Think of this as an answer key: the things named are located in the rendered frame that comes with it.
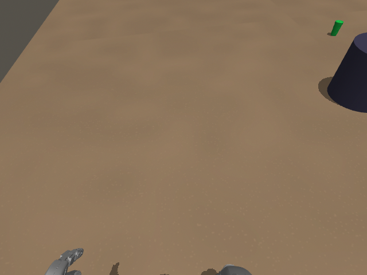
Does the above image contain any left robot hand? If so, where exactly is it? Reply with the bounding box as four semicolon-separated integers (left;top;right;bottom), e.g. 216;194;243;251
44;248;84;275

